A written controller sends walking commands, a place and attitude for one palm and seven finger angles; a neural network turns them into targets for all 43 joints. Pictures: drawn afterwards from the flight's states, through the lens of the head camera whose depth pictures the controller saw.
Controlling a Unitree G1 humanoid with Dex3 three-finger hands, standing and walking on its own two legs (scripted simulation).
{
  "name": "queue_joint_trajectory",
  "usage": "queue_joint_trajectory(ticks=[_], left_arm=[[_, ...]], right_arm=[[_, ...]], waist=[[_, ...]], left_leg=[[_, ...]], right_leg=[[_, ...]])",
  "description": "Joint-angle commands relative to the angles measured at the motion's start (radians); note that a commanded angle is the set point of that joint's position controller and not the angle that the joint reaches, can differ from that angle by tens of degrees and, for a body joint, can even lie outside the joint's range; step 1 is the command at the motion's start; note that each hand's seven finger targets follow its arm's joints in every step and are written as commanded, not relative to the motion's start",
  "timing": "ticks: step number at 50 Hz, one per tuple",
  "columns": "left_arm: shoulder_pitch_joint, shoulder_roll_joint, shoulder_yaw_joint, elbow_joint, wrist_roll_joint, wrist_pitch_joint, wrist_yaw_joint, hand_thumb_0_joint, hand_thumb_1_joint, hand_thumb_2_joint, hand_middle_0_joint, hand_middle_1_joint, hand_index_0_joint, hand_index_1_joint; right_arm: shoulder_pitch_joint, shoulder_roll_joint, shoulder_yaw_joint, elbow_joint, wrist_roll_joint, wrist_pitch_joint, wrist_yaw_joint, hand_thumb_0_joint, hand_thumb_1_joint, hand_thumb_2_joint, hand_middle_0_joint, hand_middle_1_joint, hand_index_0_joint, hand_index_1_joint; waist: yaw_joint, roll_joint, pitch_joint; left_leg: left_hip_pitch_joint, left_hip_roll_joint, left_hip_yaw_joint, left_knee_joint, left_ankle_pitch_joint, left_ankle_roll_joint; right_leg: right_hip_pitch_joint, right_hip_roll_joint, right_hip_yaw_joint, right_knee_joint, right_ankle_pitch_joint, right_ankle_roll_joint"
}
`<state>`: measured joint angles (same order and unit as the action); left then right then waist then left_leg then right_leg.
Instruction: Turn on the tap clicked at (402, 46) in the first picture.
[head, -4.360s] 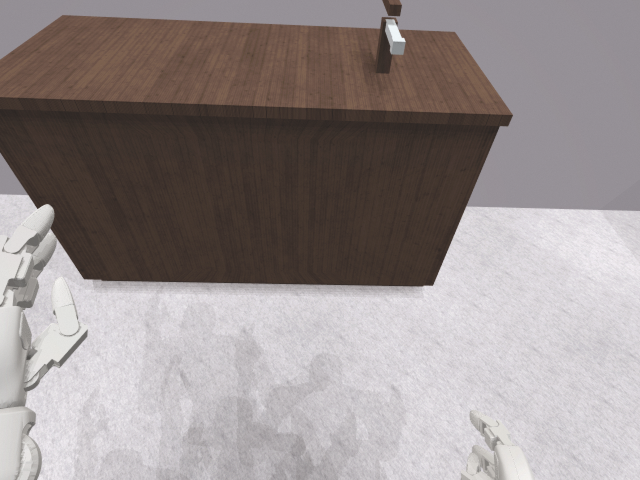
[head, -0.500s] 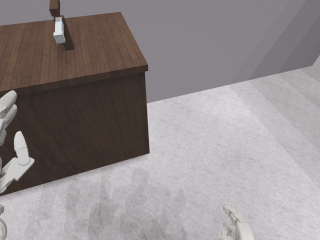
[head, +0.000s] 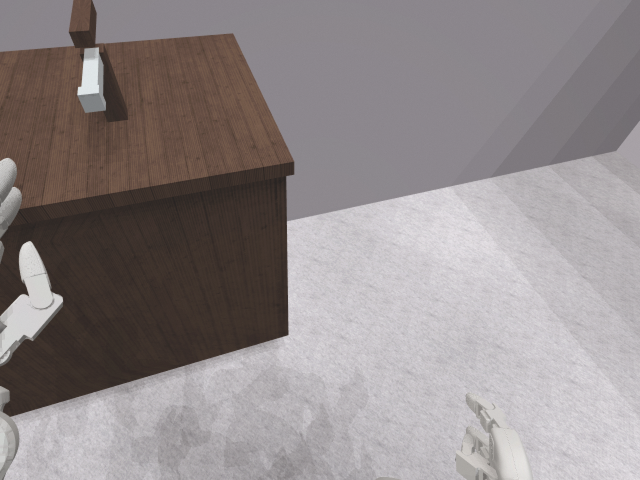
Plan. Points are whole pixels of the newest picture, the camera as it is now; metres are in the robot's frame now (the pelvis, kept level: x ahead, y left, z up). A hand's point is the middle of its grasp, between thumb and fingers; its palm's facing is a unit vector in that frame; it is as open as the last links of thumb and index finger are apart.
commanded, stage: take the last steps up to it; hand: left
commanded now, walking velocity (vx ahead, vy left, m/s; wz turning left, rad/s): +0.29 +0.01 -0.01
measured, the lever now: (92, 98) +0.58 +0.37 +0.16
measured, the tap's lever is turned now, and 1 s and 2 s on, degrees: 0 0 0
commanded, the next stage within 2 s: come to a stop and stand still in 0.56 s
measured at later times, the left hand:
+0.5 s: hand (140, 222) +0.32 +0.21 +0.18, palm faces +0.39 -0.81 -0.43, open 7.4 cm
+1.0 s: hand (175, 188) +0.39 +0.19 +0.17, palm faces +0.40 -0.80 -0.45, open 7.4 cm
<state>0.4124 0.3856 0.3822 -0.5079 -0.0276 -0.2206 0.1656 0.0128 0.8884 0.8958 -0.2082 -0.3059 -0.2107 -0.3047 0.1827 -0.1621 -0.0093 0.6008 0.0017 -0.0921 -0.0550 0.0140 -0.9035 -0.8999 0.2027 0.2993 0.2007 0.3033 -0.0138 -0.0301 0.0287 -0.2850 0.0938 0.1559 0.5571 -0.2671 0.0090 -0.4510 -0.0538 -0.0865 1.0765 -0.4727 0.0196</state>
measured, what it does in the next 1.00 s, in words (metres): walks ahead: right foot, then left foot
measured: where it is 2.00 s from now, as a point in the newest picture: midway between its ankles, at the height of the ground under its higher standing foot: outside the picture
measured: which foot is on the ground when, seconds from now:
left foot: down 0.00-0.20, up 0.22-0.52, down 0.54-0.84, up 0.86-1.00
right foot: up 0.00-0.16, down 0.18-0.54, up 0.56-0.78, down 0.80-1.00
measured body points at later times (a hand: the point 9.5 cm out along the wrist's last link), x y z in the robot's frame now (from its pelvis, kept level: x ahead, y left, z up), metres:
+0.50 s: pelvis +0.11 -0.03 +0.00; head +0.15 -0.02 +0.45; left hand +0.30 +0.25 +0.20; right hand +0.27 -0.29 -0.08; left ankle +0.15 +0.10 -0.72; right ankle +0.09 -0.12 -0.73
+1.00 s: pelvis +0.17 -0.04 +0.00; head +0.21 -0.06 +0.45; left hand +0.36 +0.23 +0.19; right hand +0.35 -0.26 -0.10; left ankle +0.14 +0.09 -0.70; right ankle +0.19 -0.13 -0.73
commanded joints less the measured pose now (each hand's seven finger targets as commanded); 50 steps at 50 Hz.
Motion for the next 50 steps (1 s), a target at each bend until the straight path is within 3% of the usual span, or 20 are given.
queue_joint_trajectory(ticks=[1, 7, 8, 9, 10, 12, 14, 17, 21, 24, 25, 27, 28, 30, 33, 38, 41, 42, 44, 50], left_arm=[[0.053, 0.111, 0.069, -0.270, 0.002, -0.063, 0.001, 0.000, 0.900, 0.900, -0.200, -0.300, -0.200, -0.300], [0.001, 0.131, 0.091, -0.158, 0.005, -0.030, 0.007, 0.000, 0.900, 0.900, -0.200, -0.300, -0.200, -0.300], [-0.026, 0.146, 0.094, -0.161, 0.009, -0.031, 0.008, 0.000, 0.900, 0.900, -0.200, -0.300, -0.200, -0.300], [-0.027, 0.185, 0.117, -0.141, 0.018, -0.028, 0.013, 0.000, 0.900, 0.900, -0.200, -0.300, -0.200, -0.300], [-0.041, 0.209, 0.143, -0.140, 0.006, -0.023, 0.016, 0.000, 0.900, 0.900, -0.200, -0.300, -0.200, -0.300], [-0.068, 0.210, 0.142, -0.168, -0.004, -0.038, 0.004, 0.000, 0.900, 0.900, -0.200, -0.300, -0.200, -0.300], [-0.006, 0.170, 0.120, -0.179, 0.004, -0.058, 0.002, 0.000, 0.900, 0.900, -0.200, -0.300, -0.200, -0.300], [0.003, 0.165, 0.116, -0.239, 0.008, -0.075, 0.010, 0.000, 0.900, 0.900, -0.200, -0.300, -0.200, -0.300], [0.054, 0.155, 0.122, -0.259, 0.002, -0.068, 0.031, 0.000, 0.900, 0.900, -0.200, -0.300, -0.200, -0.300], [0.022, 0.155, 0.112, -0.254, 0.000, -0.062, 0.040, 0.000, 0.900, 0.900, -0.200, -0.300, -0.200, -0.300], [-0.004, 0.154, 0.103, -0.262, 0.000, -0.067, 0.039, 0.000, 0.900, 0.900, -0.200, -0.300, -0.200, -0.300], [-0.035, 0.140, 0.081, -0.253, -0.003, -0.076, 0.031, 0.000, 0.900, 0.900, -0.200, -0.300, -0.200, -0.300], [-0.010, 0.156, 0.095, -0.199, 0.002, -0.080, 0.027, 0.000, 0.900, 0.900, -0.200, -0.300, -0.200, -0.300], [-0.031, 0.161, 0.087, -0.231, 0.006, -0.077, 0.017, 0.000, 0.900, 0.900, -0.200, -0.300, -0.200, -0.300], [0.047, 0.137, 0.076, -0.297, -0.001, -0.064, 0.008, 0.000, 0.900, 0.900, -0.200, -0.300, -0.200, -0.300], [0.061, 0.153, 0.101, -0.249, -0.013, -0.033, 0.012, 0.000, 0.900, 0.900, -0.200, -0.300, -0.200, -0.300], [0.027, 0.160, 0.108, -0.167, -0.013, -0.027, 0.013, 0.000, 0.900, 0.900, -0.200, -0.300, -0.200, -0.300], [0.012, 0.139, 0.084, -0.154, -0.021, -0.016, 0.007, 0.000, 0.900, 0.900, -0.200, -0.300, -0.200, -0.300], [0.025, 0.173, 0.118, -0.151, -0.014, -0.015, 0.014, 0.000, 0.900, 0.900, -0.200, -0.300, -0.200, -0.300], [0.100, 0.153, 0.119, -0.222, 0.007, -0.022, 0.029, 0.000, 0.900, 0.900, -0.200, -0.300, -0.200, -0.300]], right_arm=[[-0.033, -0.153, -0.045, -0.132, 0.003, -0.053, 0.002, 0.000, -0.900, -0.900, 0.200, 0.300, 0.200, 0.300], [-0.056, -0.141, -0.031, -0.130, 0.007, -0.035, -0.019, 0.000, -0.900, -0.900, 0.200, 0.300, 0.200, 0.300], [-0.056, -0.132, -0.029, -0.128, 0.007, -0.029, -0.019, 0.000, -0.900, -0.900, 0.200, 0.300, 0.200, 0.300], [-0.040, -0.109, -0.026, -0.128, 0.007, -0.021, -0.017, 0.000, -0.900, -0.900, 0.200, 0.300, 0.200, 0.300], [-0.082, -0.111, -0.020, -0.147, 0.008, -0.029, -0.012, 0.000, -0.900, -0.900, 0.200, 0.300, 0.200, 0.300], [-0.086, -0.131, -0.028, -0.117, 0.006, -0.028, 0.000, 0.000, -0.900, -0.900, 0.200, 0.300, 0.200, 0.300], [-0.087, -0.123, -0.014, -0.096, 0.003, -0.011, 0.002, 0.000, -0.900, -0.900, 0.200, 0.300, 0.200, 0.300], [-0.095, -0.121, -0.023, -0.112, -0.001, -0.004, -0.009, 0.000, -0.900, -0.900, 0.200, 0.300, 0.200, 0.300], [-0.067, -0.115, -0.029, -0.152, -0.008, -0.011, -0.011, 0.000, -0.900, -0.900, 0.200, 0.300, 0.200, 0.300], [-0.039, -0.128, -0.042, -0.155, -0.007, -0.012, -0.025, 0.000, -0.900, -0.900, 0.200, 0.300, 0.200, 0.300], [-0.027, -0.143, -0.052, -0.158, -0.002, -0.010, -0.029, 0.000, -0.900, -0.900, 0.200, 0.300, 0.200, 0.300], [-0.031, -0.178, -0.062, -0.173, 0.012, -0.012, -0.028, 0.000, -0.900, -0.900, 0.200, 0.300, 0.200, 0.300], [-0.034, -0.153, -0.044, -0.159, -0.003, -0.016, -0.029, 0.000, -0.900, -0.900, 0.200, 0.300, 0.200, 0.300], [-0.033, -0.153, -0.048, -0.142, 0.003, -0.023, -0.017, 0.000, -0.900, -0.900, 0.200, 0.300, 0.200, 0.300], [-0.034, -0.157, -0.047, -0.142, 0.007, -0.037, -0.003, 0.000, -0.900, -0.900, 0.200, 0.300, 0.200, 0.300], [-0.030, -0.144, -0.019, -0.153, 0.004, -0.045, -0.001, 0.000, -0.900, -0.900, 0.200, 0.300, 0.200, 0.300], [-0.028, -0.115, -0.005, -0.160, 0.006, -0.040, -0.009, 0.000, -0.900, -0.900, 0.200, 0.300, 0.200, 0.300], [-0.026, -0.118, -0.015, -0.163, 0.009, -0.038, -0.003, 0.000, -0.900, -0.900, 0.200, 0.300, 0.200, 0.300], [-0.049, -0.106, -0.005, -0.146, 0.009, -0.031, -0.004, 0.000, -0.900, -0.900, 0.200, 0.300, 0.200, 0.300], [-0.081, -0.102, 0.006, -0.170, -0.007, 0.016, -0.027, 0.000, -0.900, -0.900, 0.200, 0.300, 0.200, 0.300]], waist=[[0.009, 0.280, -0.115], [0.016, 0.189, -0.111], [0.019, 0.109, -0.121], [0.019, -0.130, -0.143], [0.044, -0.294, -0.134], [0.028, -0.184, -0.098], [0.017, -0.078, -0.086], [0.012, -0.073, -0.124], [0.040, -0.101, -0.162], [0.017, -0.045, -0.163], [0.008, 0.023, -0.167], [0.009, 0.312, -0.154], [-0.001, 0.368, -0.136], [0.000, 0.271, -0.105], [0.012, 0.274, -0.144], [0.009, 0.232, -0.149], [-0.005, 0.005, -0.165], [-0.003, -0.159, -0.168], [0.012, -0.178, -0.171], [0.024, -0.105, -0.223]], left_leg=[[0.139, 0.211, -0.182, -0.247, 0.263, 0.146], [0.003, 0.168, -0.064, -0.092, 0.043, 0.073], [-0.072, 0.132, -0.048, 0.054, -0.006, 0.055], [-0.241, 0.025, 0.021, 0.325, -0.124, 0.017], [-0.399, -0.059, -0.033, 0.568, -0.312, -0.013], [-0.418, -0.005, -0.173, 0.711, -0.220, -0.029], [-0.392, 0.022, -0.152, 0.671, -0.128, -0.044], [-0.240, 0.025, -0.101, 0.388, -0.095, -0.035], [-0.136, -0.037, 0.008, 0.117, -0.035, -0.024], [0.066, -0.061, 0.028, -0.079, 0.086, -0.016], [0.134, -0.033, -0.009, -0.126, 0.104, -0.004], [0.299, 0.241, -0.397, -0.185, 0.335, 0.133], [0.262, 0.320, -0.546, -0.260, 0.331, 0.205], [0.244, 0.298, -0.468, -0.220, 0.363, 0.226], [0.204, 0.199, -0.239, -0.174, 0.459, 0.153], [0.115, 0.157, -0.128, -0.088, 0.515, 0.044], [-0.046, 0.007, -0.042, 0.075, 0.134, -0.049], [-0.076, -0.063, -0.061, 0.210, -0.076, -0.069], [-0.134, -0.058, -0.158, 0.359, -0.268, -0.047], [-0.077, -0.079, -0.106, 0.100, -0.115, -0.044]], right_leg=[[-0.042, -0.023, -0.037, -0.194, 0.088, 0.008], [0.280, 0.035, -0.125, -0.549, 0.200, 0.008], [0.365, -0.019, -0.039, -0.622, 0.184, -0.020], [0.466, -0.204, 0.263, -0.711, 0.197, -0.108], [0.487, -0.379, 0.565, -0.800, 0.274, -0.209], [0.401, -0.384, 0.541, -0.818, 0.163, -0.226], [0.368, -0.325, 0.284, -0.786, 0.354, -0.195], [0.323, -0.279, 0.119, -0.745, 0.550, -0.165], [0.397, -0.248, 0.097, -0.704, 0.562, -0.165], [0.319, -0.190, 0.061, -0.612, 0.409, -0.111], [0.284, -0.166, 0.049, -0.526, 0.370, -0.089], [-0.017, -0.002, -0.031, -0.220, -0.038, -0.011], [-0.089, 0.019, 0.011, -0.037, -0.167, -0.010], [-0.148, -0.024, 0.062, -0.011, -0.096, -0.007], [-0.021, -0.001, -0.007, -0.216, 0.028, 0.003], [0.257, 0.041, -0.050, -0.599, 0.267, 0.010], [0.392, -0.146, 0.176, -0.624, 0.904, -0.057], [0.365, -0.233, 0.293, -0.658, 1.019, -0.123], [0.381, -0.314, 0.302, -0.659, 1.098, -0.170], [0.453, -0.219, 0.142, -0.604, 1.011, -0.127]])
